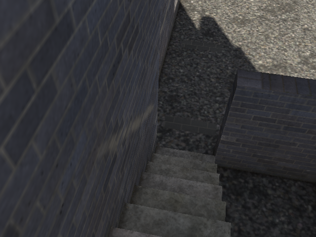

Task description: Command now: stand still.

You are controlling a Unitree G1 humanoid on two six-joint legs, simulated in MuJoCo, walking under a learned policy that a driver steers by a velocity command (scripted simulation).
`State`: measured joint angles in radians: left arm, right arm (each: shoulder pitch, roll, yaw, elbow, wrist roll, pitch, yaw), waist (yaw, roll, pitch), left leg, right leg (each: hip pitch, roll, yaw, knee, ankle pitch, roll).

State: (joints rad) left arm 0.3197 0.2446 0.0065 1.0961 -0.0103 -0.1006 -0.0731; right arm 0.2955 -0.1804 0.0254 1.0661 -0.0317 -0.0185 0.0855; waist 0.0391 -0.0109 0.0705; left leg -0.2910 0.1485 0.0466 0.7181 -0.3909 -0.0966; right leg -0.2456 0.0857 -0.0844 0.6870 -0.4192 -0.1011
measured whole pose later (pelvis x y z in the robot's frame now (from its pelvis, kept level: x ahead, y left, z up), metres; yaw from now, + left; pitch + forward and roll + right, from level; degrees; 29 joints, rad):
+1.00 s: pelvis +0.00 +0.00 +0.00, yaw +0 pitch -1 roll +0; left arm 0.35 0.22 0.00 1.09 -0.01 -0.10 -0.07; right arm 0.32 -0.16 0.02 1.07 -0.03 -0.02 0.08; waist 0.04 -0.01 0.06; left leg -0.30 0.14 0.04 0.72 -0.39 -0.09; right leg -0.26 0.08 -0.08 0.70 -0.43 -0.10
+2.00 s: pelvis +0.00 +0.00 +0.00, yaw +0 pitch -1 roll +0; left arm 0.35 0.22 0.00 1.09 -0.01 -0.10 -0.07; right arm 0.32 -0.16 0.02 1.07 -0.03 -0.02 0.08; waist 0.04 -0.02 0.06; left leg -0.31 0.14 0.04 0.73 -0.39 -0.09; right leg -0.26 0.08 -0.08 0.70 -0.43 -0.10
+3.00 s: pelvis +0.00 +0.00 +0.00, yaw +0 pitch -1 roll +0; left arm 0.34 0.22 0.00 1.09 -0.01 -0.10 -0.07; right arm 0.31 -0.16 0.02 1.07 -0.03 -0.03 0.08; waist 0.04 -0.02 0.06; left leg -0.31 0.14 0.04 0.73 -0.39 -0.09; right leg -0.26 0.09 -0.08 0.70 -0.42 -0.10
